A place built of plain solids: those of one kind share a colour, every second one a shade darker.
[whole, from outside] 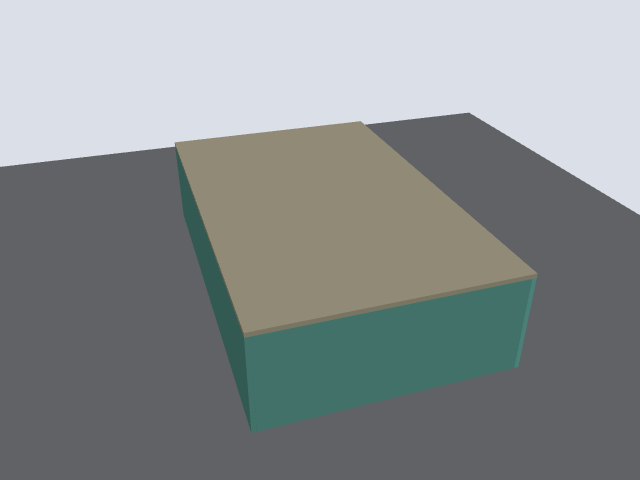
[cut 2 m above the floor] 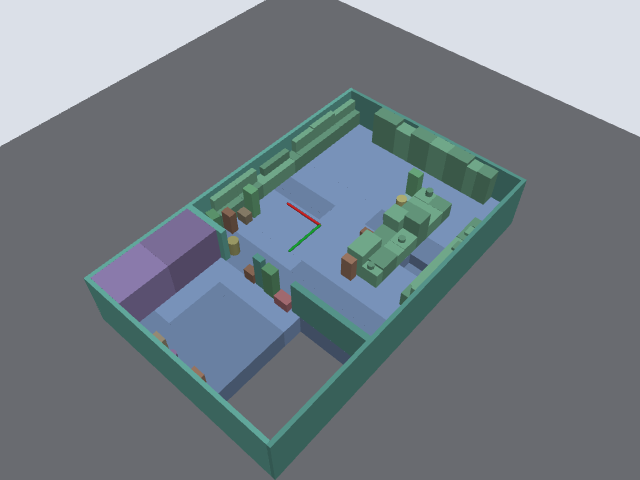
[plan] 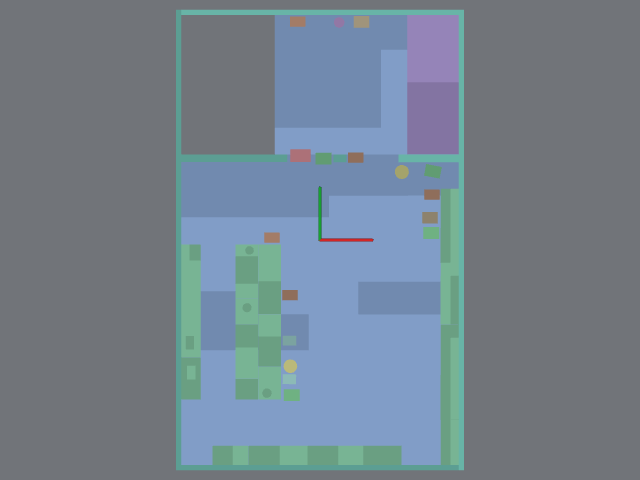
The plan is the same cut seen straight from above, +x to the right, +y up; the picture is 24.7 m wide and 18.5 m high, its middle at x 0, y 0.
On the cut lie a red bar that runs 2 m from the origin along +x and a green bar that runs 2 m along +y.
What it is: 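The back of house of a large kitchen; an old cooking hall and a later wing, as decades of use have left them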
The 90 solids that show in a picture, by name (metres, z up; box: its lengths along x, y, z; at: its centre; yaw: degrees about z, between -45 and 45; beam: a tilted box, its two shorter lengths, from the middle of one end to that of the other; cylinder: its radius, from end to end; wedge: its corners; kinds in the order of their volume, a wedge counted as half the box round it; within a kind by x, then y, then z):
{
 "floor_1": {"box": [1.36, 0.9, 0.55], "at": [-3.93, -2.42, 0.22]},
 "floor_2": {"box": [4.92, 1.4, 1.24], "at": [-2.9, -3.56, 0.57]},
 "floor_3": {"box": [4.92, 0.38, 1.24], "at": [-2.9, -1.79, 0.57]},
 "floor_4": {"box": [5.71, 0.84, 1.24], "at": [-2.5, 1.3, 0.57]},
 "floor_5": {"box": [2.83, 0.9, 1.24], "at": [-1.85, -2.42, 0.57]},
 "floor_6": {"box": [3.35, 3.02, 1.24], "at": [-0.07, 5.83, 0.57]},
 "floor_7": {"box": [10.72, 4.43, 1.24], "at": [0.0, -6.47, 0.57]},
 "floor_8": {"box": [10.72, 2.5, 1.24], "at": [0.0, -0.36, 0.57]},
 "floor_9": {"box": [10.72, 1.59, 1.24], "at": [0.0, 2.5, 0.57]},
 "floor_10": {"box": [1.93, 2.66, 1.24], "at": [0.52, -2.93, 0.57]},
 "floor_11": {"box": [7.1, 1.04, 1.24], "at": [1.81, 3.81, 0.57]},
 "floor_12": {"box": [7.1, 1.35, 1.24], "at": [1.81, 8.01, 0.57]},
 "floor_13": {"box": [3.09, 0.84, 1.24], "at": [1.88, 1.3, 0.57]},
 "floor_14": {"box": [0.75, 3.02, 1.24], "at": [1.98, 5.83, 0.57]},
 "floor_15": {"box": [3.88, 1.41, 1.24], "at": [3.42, -3.56, 0.57]},
 "floor_16": {"box": [3.88, 0.9, 1.24], "at": [3.42, -2.42, 0.57]},
 "floor_17": {"box": [3.88, 0.39, 1.24], "at": [3.42, -1.79, 0.57]},
 "floor_18": {"box": [3.02, 3.02, 1.24], "at": [3.85, 5.83, 0.57]},
 "floor_19": {"box": [1.94, 0.84, 1.24], "at": [4.39, 1.3, 0.57]},
 "wall_1": {"box": [0.2, 17.74, 4.37], "at": [-5.45, 0.0, 2.14]},
 "wall_2": {"box": [4.09, 0.3, 3.14], "at": [-3.3, 3.15, 2.75]},
 "wall_3": {"box": [10.7, 0.2, 4.37], "at": [0.0, -8.77, 2.14]},
 "wall_4": {"box": [10.7, 0.2, 4.37], "at": [0.0, 8.77, 2.14]},
 "wall_5": {"box": [0.5, 0.3, 3.14], "at": [0.77, 3.15, 2.75]},
 "wall_6": {"box": [2.32, 0.3, 3.14], "at": [4.19, 3.15, 2.75]},
 "wall_7": {"box": [0.2, 17.74, 4.37], "at": [5.45, 0.0, 2.14]},
 "roof_1": {"box": [11.1, 17.74, 0.2], "at": [0.0, 0.0, 4.42]},
 "unit_1": {"box": [0.32, 0.62, 0.79], "at": [-5.19, -0.48, 2.46]},
 "unit_2": {"box": [0.32, 0.53, 0.17], "at": [-5.02, -3.96, 2.14]},
 "unit_3": {"box": [0.75, 1.62, 0.89], "at": [-4.97, -5.34, 1.63]},
 "unit_4": {"box": [0.75, 2.0, 0.87], "at": [-4.97, -3.52, 1.62]},
 "unit_5": {"box": [0.75, 1.73, 0.88], "at": [-4.97, -1.66, 1.63]},
 "unit_6": {"box": [0.75, 0.62, 0.88], "at": [-4.97, -0.48, 1.63]},
 "unit_7": {"box": [0.32, 0.53, 0.16], "at": [-4.96, -5.11, 2.16]},
 "unit_8": {"box": [0.78, 0.74, 1.85], "at": [-3.75, -8.3, 2.11]},
 "unit_9": {"box": [0.6, 0.74, 1.82], "at": [-3.06, -8.3, 2.1]},
 "unit_10": {"box": [0.88, 0.8, 0.89], "at": [-2.82, -5.75, 1.63]},
 "unit_11": {"box": [0.88, 1.21, 0.88], "at": [-2.82, -4.75, 1.63]},
 "unit_12": {"box": [0.88, 0.88, 1.77], "at": [-2.82, -3.7, 2.07]},
 "unit_13": {"box": [0.88, 1.01, 0.88], "at": [-2.82, -2.75, 1.63]},
 "unit_14": {"box": [0.88, 0.56, 0.87], "at": [-2.82, -1.97, 1.62]},
 "unit_15": {"box": [0.88, 1.06, 0.99], "at": [-2.82, -1.16, 1.68]},
 "unit_16": {"box": [0.88, 0.45, 0.88], "at": [-2.82, -0.4, 1.62]},
 "unit_17": {"cylinder": 0.18, "from": [-2.81, -2.61, 2.07], "to": [-2.81, -2.61, 2.25]},
 "unit_18": {"cylinder": 0.16, "from": [-2.72, -0.4, 2.06], "to": [-2.72, -0.4, 2.3]},
 "unit_19": {"box": [1.21, 0.74, 2.0], "at": [-2.16, -8.3, 2.19]},
 "unit_20": {"cylinder": 0.18, "from": [-2.04, -5.9, 2.08], "to": [-2.04, -5.9, 2.4]},
 "unit_21": {"box": [0.88, 0.81, 0.89], "at": [-1.94, -5.74, 1.63]},
 "unit_22": {"box": [0.88, 0.46, 0.86], "at": [-1.94, -5.11, 1.62]},
 "unit_23": {"box": [0.88, 1.16, 0.87], "at": [-1.94, -4.3, 1.62]},
 "unit_24": {"box": [0.88, 0.86, 1.6], "at": [-1.94, -3.29, 1.99]},
 "unit_25": {"box": [0.88, 1.27, 0.87], "at": [-1.94, -2.22, 1.62]},
 "unit_26": {"box": [0.88, 1.42, 1.55], "at": [-1.94, -0.88, 1.96]},
 "unit_27": {"box": [1.07, 0.74, 2.0], "at": [-1.02, -8.3, 2.19]},
 "unit_28": {"box": [1.19, 0.74, 2.02], "at": [0.11, -8.3, 2.2]},
 "unit_29": {"box": [0.96, 0.74, 1.77], "at": [1.19, -8.3, 2.07]},
 "unit_30": {"box": [1.48, 0.74, 2.09], "at": [2.41, -8.3, 2.23]},
 "unit_31": {"box": [0.7, 1.76, 0.88], "at": [5.0, -7.79, 1.63]},
 "unit_32": {"box": [0.7, 1.73, 0.87], "at": [5.0, -6.05, 1.62]},
 "unit_33": {"box": [0.7, 1.42, 0.88], "at": [5.0, -4.47, 1.62]},
 "unit_34": {"box": [0.7, 0.51, 0.87], "at": [5.0, -3.51, 1.62]},
 "unit_35": {"box": [0.7, 1.88, 0.86], "at": [5.0, -2.32, 1.62]},
 "unit_36": {"box": [0.7, 0.5, 0.87], "at": [5.0, -1.13, 1.62]},
 "unit_37": {"box": [0.7, 1.35, 0.89], "at": [5.0, -0.2, 1.63]},
 "unit_38": {"box": [0.7, 1.5, 0.88], "at": [5.0, 1.22, 1.62]},
 "unit_39": {"box": [0.32, 1.76, 0.59], "at": [5.19, -7.79, 2.36]},
 "unit_40": {"box": [0.32, 1.73, 0.8], "at": [5.19, -6.05, 2.45]},
 "unit_41": {"box": [0.32, 1.42, 0.71], "at": [5.19, -4.47, 2.42]},
 "unit_42": {"box": [0.32, 1.88, 0.5], "at": [5.19, -2.32, 2.3]},
 "unit_43": {"box": [0.32, 1.35, 0.76], "at": [5.19, -0.2, 2.46]},
 "unit_44": {"box": [0.32, 1.5, 0.78], "at": [5.19, 1.22, 2.45]},
 "cold_1": {"box": [1.99, 2.78, 2.34], "at": [4.36, 4.69, 2.36]},
 "cold_2": {"box": [1.99, 2.59, 2.45], "at": [4.36, 7.38, 2.41]},
 "trolley_1": {"box": [0.62, 0.46, 1.74], "at": [-1.09, -5.98, 2.06]},
 "trolley_2": {"box": [0.62, 0.46, 1.73], "at": [0.13, 3.14, 2.05]},
 "trolley_3": {"box": [0.62, 0.46, 1.72], "at": [4.28, 0.27, 2.04]},
 "trolley_4": {"box": [0.62, 0.46, 1.79], "at": [4.35, 2.65, 2.08], "yaw": -10.8},
 "crate_1": {"box": [0.6, 0.4, 1.24], "at": [-1.85, 0.09, 1.81]},
 "crate_2": {"box": [0.6, 0.4, 0.62], "at": [-1.16, -2.12, 1.5]},
 "crate_3": {"box": [0.6, 0.4, 0.93], "at": [-0.86, 8.42, 1.65]},
 "crate_4": {"box": [0.6, 0.4, 0.62], "at": [1.38, 3.18, 1.5]},
 "crate_5": {"box": [0.6, 0.4, 1.24], "at": [4.32, 1.75, 1.81]},
 "carton_1": {"box": [0.6, 0.45, 0.88], "at": [1.6, 8.41, 1.63]},
 "carton_2": {"box": [0.6, 0.45, 0.58], "at": [4.24, 0.86, 1.48]},
 "bin_1": {"cylinder": 0.26, "from": [-1.14, -4.87, 1.19], "to": [-1.14, -4.87, 1.98]},
 "bin_2": {"cylinder": 0.27, "from": [3.16, 2.62, 1.19], "to": [3.16, 2.62, 2.01]},
 "sack_1": {"box": [0.8, 0.5, 0.56], "at": [-0.75, 3.25, 1.47]},
 "bucket_1": {"box": [0.52, 0.38, 0.47], "at": [-1.18, -5.37, 1.42], "yaw": -0.6},
 "bucket_2": {"box": [0.52, 0.38, 0.49], "at": [-1.18, -3.88, 1.43]},
 "keg_1": {"cylinder": 0.2, "from": [0.74, 8.39, 1.19], "to": [0.74, 8.39, 1.79]}
}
